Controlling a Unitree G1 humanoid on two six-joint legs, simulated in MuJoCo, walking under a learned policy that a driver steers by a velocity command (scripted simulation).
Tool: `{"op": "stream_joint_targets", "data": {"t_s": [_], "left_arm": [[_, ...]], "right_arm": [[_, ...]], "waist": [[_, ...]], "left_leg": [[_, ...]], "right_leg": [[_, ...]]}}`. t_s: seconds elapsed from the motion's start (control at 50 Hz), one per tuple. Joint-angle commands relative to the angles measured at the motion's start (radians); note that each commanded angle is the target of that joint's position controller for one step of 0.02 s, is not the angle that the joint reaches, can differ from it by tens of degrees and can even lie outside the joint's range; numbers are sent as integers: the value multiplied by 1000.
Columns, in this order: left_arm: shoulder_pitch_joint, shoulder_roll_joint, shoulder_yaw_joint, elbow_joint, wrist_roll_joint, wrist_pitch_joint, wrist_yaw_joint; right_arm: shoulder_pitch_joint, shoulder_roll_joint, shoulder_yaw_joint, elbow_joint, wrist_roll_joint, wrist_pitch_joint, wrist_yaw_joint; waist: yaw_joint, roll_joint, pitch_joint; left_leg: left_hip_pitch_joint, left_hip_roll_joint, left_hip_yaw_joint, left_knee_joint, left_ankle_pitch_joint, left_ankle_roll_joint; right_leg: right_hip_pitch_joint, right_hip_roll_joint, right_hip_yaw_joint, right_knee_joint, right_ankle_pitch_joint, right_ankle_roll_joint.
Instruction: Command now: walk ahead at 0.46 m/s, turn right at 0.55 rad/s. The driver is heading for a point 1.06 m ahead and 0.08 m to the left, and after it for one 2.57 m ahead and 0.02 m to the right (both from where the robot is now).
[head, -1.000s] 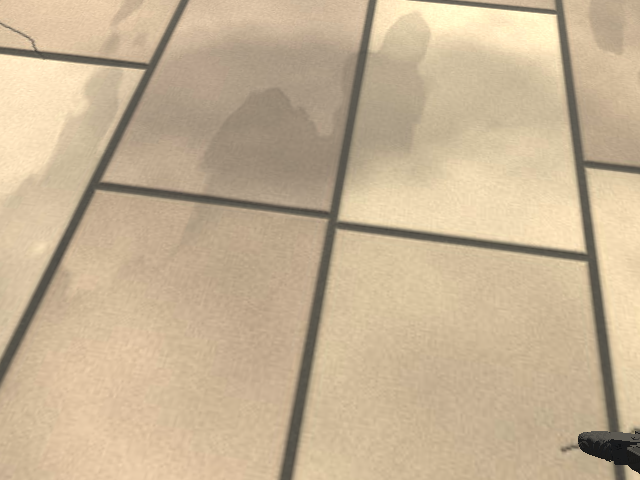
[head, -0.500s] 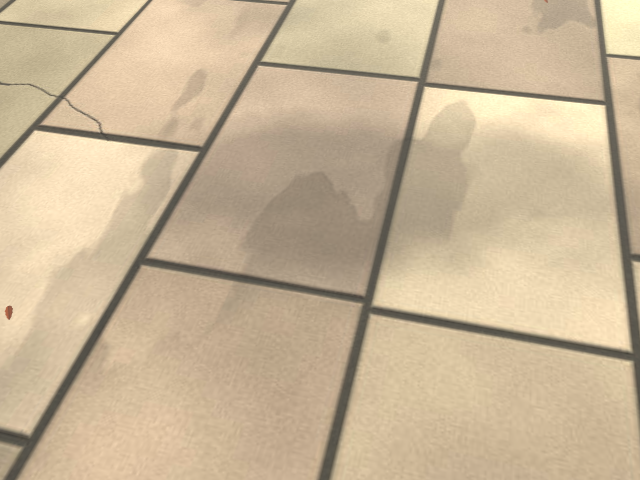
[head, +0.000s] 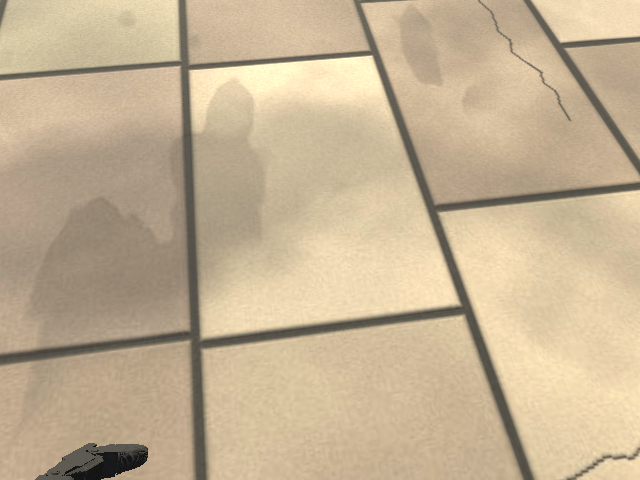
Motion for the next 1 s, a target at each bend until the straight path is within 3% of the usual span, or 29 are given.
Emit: {"op": "stream_joint_targets", "data": {"t_s": [0.02, 0.04, 0.06, 0.08, 0.1, 0.12, 0.14, 0.16, 0.18, 0.2, 0.24, 0.28, 0.32, 0.4, 0.52, 0.56, 0.6, 0.62, 0.64, 0.66, 0.68, 0.7, 0.72, 0.74, 0.76, 0.78, 0.84, 0.94, 1.0], "left_arm": [[-89, 71, 20, -108, 1, -14, -13], [-36, 99, 35, -100, 4, -9, -12], [93, 139, 58, -70, 2, -3, -7], [256, 189, 90, -31, -2, 9, 10], [351, 271, 110, -9, -7, 23, 34], [319, 318, 105, -48, -2, 6, 30], [309, 223, 82, -49, 6, -7, 23], [269, 195, 72, -33, 11, -16, 23], [199, 179, 66, -38, 10, -23, 24], [144, 157, 59, -48, 19, -27, 25], [94, 113, 44, -45, 34, -36, 30], [114, 110, 39, -7, 28, -51, 31], [146, 124, 40, 28, 29, -59, 36], [175, 134, 35, 69, 32, -61, 46], [253, 161, 44, 145, 25, -45, 49], [257, 168, 48, 158, 21, -30, 54], [232, 190, 54, 153, 21, -17, 64], [221, 201, 56, 147, 23, -8, 70], [209, 194, 51, 138, 24, -1, 79], [234, 153, 31, 112, 49, -10, 88], [356, 35, -7, 86, 61, -39, 64], [258, 137, 9, 92, 30, -70, 47], [155, 167, 17, 52, -4, -90, 37], [109, 149, 10, 37, 6, -101, 40], [92, 148, 15, 34, 29, -103, 46], [110, 147, 18, 30, 37, -95, 47], [151, 117, 13, 40, 48, -68, 54], [-36, 64, -9, -1, 45, -67, 54], [-107, 84, 0, -20, 27, -77, 45]], "right_arm": [[-45, -209, -48, -48, 14, -7, -4], [-45, -225, -52, -46, 16, -1, -8], [-51, -232, -54, -48, 17, 7, -12], [-46, -218, -46, -58, 15, 5, -16], [4, -117, -15, -93, -20, -3, -14], [48, -66, 16, -141, -18, -34, -1], [-89, -177, -14, -160, 16, -56, 10], [-147, -174, -10, -186, 35, -67, 13], [-151, -155, -5, -180, 17, -72, 3], [-134, -158, -10, -169, -3, -67, -3], [-65, -143, -7, -130, -7, -38, 3], [-57, -119, -2, -113, -12, -16, 2], [-135, -100, 5, -134, -12, -7, -2], [-251, -75, 15, -151, 0, -19, 14], [-385, -63, 23, -211, 16, -27, 56], [-394, -63, 23, -232, 12, -28, 72], [-337, -87, 12, -235, 7, -24, 77], [-252, -120, -6, -221, 5, -19, 73], [-106, -168, -33, -192, 7, -16, 63], [52, -250, -58, -174, 9, -6, 48], [53, -301, -64, -174, 15, -12, 52], [87, -187, -40, -179, 16, -9, 47], [31, -167, -33, -186, 8, -6, 39], [-30, -168, -33, -200, 5, -4, 36], [-80, -155, -29, -214, 2, -1, 34], [-107, -143, -22, -227, -10, 0, 30], [-132, -144, -23, -220, 0, -1, 20], [-83, -182, -36, -180, 12, 14, -4], [-33, -186, -40, -154, 20, 24, -8]], "waist": [[57, 143, 35], [96, 160, -15], [176, 156, -92], [261, 126, -173], [245, -81, -263], [177, -217, -469], [243, -71, -401], [214, -50, -237], [158, 46, -147], [116, 35, -111], [69, -7, -104], [68, -7, -82], [95, -11, -36], [151, -7, 5], [209, 21, 62], [200, 13, 52], [155, -18, -12], [105, -32, -80], [23, -12, -167], [-29, 102, -295], [71, 342, -404], [-11, 214, -422], [-16, 162, -270], [14, 47, -184], [49, 9, -117], [83, 39, -102], [122, 77, -69], [58, 111, -36], [32, 127, -42]], "left_leg": [[-78, 249, -34, 22, 813, 138], [-58, 249, -10, 124, 996, 126], [-88, 236, 16, 296, 1102, 108], [-233, 206, 30, 522, 1036, 77], [-562, 113, 27, 883, 330, 30], [-798, -55, -180, 1170, -222, 4], [-891, 1, -292, 1202, -136, 18], [-918, 34, -264, 1142, -44, 34], [-872, 78, -257, 1056, 25, 35], [-805, 105, -262, 984, 66, 30], [-711, 138, -245, 939, 120, 13], [-695, 142, -219, 884, 165, -13], [-748, 149, -213, 786, 275, -28], [-744, 121, -194, 526, 535, -7], [-845, 73, -198, 351, 482, 46], [-857, 53, -180, 328, 385, 73], [-737, -3, -120, 324, 278, 109], [-610, -46, -85, 327, 243, 131], [-388, -76, -84, 288, 295, 167], [-65, 100, -340, 299, 364, 240], [274, 319, -893, 198, 161, 433], [314, 304, -947, 107, 39, 399], [203, 277, -797, 84, 88, 355], [61, 241, -703, 72, 195, 333], [-60, 207, -632, 53, 318, 325], [-140, 183, -593, 28, 400, 328], [-276, 145, -505, -9, 512, 336], [-402, 47, -399, 6, 437, 255], [-360, 71, -470, 44, 343, 231]], "right_leg": [[124, 63, -75, -76, -22, -60], [210, 102, -100, -79, -62, -87], [388, 143, -115, -109, -53, -122], [651, 158, -79, -135, -29, -161], [974, -41, 253, -159, -99, -242], [1137, -276, 868, -361, -351, -426], [1078, -245, 816, -442, -423, -358], [922, -210, 672, -459, -374, -318], [755, -164, 563, -461, -251, -290], [639, -126, 481, -466, -128, -277], [518, -103, 380, -508, 13, -279], [451, -93, 282, -534, 116, -281], [439, -82, 215, -561, 134, -266], [479, -56, 107, -588, 77, -207], [719, -150, 66, -563, 120, -196], [799, -173, 52, -509, 247, -180], [823, -164, 14, -392, 587, -151], [818, -147, -10, -264, 778, -134], [734, -108, -55, -57, 826, -100], [491, -63, -86, 260, 501, -57], [59, 164, 1, 579, -447, 7], [-54, 122, 143, 652, -464, -5], [-116, 73, 133, 628, -373, -17], [-99, 34, 117, 554, -304, -20], [-61, 10, 107, 470, -266, -7], [-1, -6, 111, 437, -243, 4], [47, -12, 79, 314, -219, 61], [164, 53, 45, -69, 115, 95], [216, 84, 68, -182, 174, 83]]}}
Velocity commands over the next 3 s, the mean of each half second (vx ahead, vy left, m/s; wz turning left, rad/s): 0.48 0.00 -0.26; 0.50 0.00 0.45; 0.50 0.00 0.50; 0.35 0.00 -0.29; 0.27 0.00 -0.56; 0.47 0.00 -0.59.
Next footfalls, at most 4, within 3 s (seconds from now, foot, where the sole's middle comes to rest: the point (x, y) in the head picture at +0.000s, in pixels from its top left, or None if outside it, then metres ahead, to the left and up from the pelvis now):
0.08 right None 0.23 -0.12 -0.77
0.64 left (271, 425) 0.57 0.06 -0.77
1.12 right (335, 297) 0.87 -0.11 -0.77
1.62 left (187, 257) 1.02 0.25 -0.77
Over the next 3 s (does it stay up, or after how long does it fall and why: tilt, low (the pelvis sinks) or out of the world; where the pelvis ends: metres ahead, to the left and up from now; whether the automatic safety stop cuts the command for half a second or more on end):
stays up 1.40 0.12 -0.01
